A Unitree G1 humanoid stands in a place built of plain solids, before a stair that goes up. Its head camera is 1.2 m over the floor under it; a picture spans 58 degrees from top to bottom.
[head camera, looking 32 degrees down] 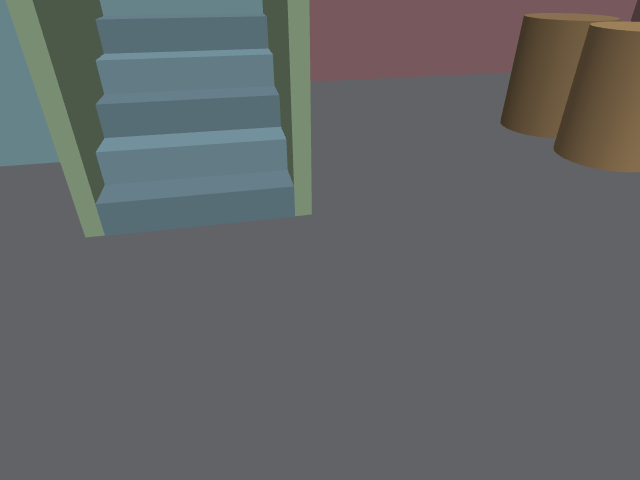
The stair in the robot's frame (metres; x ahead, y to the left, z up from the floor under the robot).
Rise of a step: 0.19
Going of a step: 0.23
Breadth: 1.02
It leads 12 degrees to the left of straight ahead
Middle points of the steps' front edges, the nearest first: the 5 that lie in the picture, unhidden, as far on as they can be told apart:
2.07 0.64 0.19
2.30 0.69 0.38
2.53 0.74 0.57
2.76 0.79 0.76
2.99 0.84 0.95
